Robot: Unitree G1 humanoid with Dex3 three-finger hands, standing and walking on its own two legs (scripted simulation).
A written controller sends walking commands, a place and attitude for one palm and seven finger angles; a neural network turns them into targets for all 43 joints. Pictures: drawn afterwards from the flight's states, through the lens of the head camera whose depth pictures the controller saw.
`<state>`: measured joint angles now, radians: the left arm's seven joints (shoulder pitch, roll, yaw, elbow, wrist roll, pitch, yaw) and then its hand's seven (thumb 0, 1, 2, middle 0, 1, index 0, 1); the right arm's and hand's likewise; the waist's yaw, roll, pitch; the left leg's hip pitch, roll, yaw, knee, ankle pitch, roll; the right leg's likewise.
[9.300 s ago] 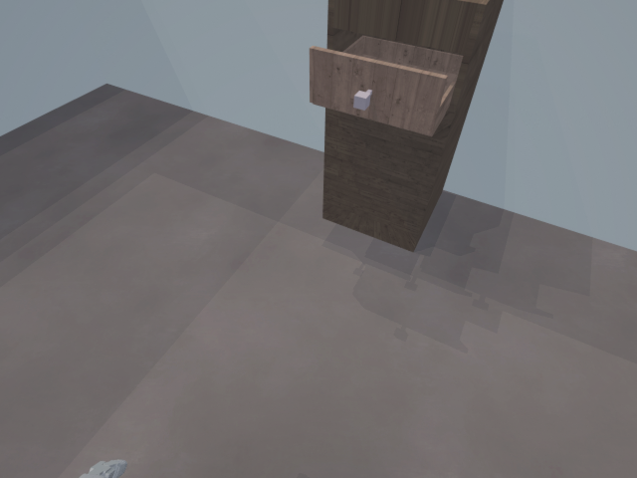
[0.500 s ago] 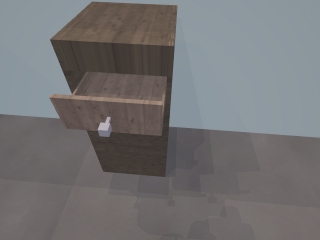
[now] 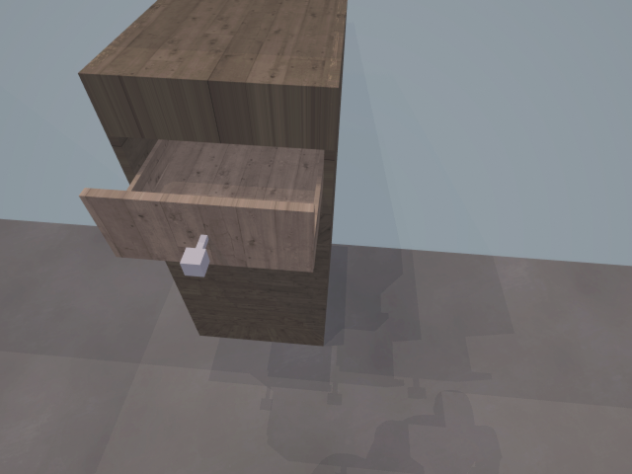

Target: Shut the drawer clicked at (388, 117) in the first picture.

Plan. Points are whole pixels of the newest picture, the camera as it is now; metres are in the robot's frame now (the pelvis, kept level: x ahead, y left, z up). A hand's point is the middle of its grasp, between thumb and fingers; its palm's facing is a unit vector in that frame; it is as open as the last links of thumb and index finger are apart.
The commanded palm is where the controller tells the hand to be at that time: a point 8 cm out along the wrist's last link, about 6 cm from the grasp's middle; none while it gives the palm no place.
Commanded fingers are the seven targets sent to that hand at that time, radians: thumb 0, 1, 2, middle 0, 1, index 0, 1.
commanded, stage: come to a stop and stand still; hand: left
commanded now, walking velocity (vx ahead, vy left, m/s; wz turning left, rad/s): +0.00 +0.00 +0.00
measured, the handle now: (198, 253) +0.46 +0.24 -0.04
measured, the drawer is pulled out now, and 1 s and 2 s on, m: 0.16 0.16 0.16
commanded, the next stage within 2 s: look again from close up in 0.04 s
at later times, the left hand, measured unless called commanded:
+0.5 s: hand out of the picture +0.00 +0.21 -0.18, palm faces +0.01 -0.98 -0.20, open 7.4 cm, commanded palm none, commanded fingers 0.00 0.90 0.90 -0.20 -0.30 -0.20 -0.30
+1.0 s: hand out of the picture -0.03 +0.21 -0.19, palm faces +0.00 -0.98 -0.18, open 7.4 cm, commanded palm none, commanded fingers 0.00 0.90 0.90 -0.20 -0.30 -0.20 -0.30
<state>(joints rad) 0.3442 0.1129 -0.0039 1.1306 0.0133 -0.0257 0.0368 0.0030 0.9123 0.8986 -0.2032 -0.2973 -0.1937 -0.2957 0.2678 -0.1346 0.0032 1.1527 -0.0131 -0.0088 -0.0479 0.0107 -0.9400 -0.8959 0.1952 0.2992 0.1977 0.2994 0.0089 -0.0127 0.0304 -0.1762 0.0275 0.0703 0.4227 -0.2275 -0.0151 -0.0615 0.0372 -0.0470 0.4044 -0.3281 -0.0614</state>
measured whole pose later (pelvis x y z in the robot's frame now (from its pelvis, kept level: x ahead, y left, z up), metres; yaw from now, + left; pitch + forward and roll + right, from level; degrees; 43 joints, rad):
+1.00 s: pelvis +0.01 +0.04 -0.01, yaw -1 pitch +1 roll -1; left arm 0.36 0.14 -0.02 1.10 0.03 -0.03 0.04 0.00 0.91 0.90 -0.20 -0.30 -0.19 -0.30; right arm 0.30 -0.16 0.01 1.09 -0.02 0.00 -0.01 0.00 -0.91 -0.90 0.20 0.30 0.20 0.30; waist 0.01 0.00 0.02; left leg -0.29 -0.03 0.06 0.59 -0.33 0.06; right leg -0.15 0.00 -0.03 0.53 -0.39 0.00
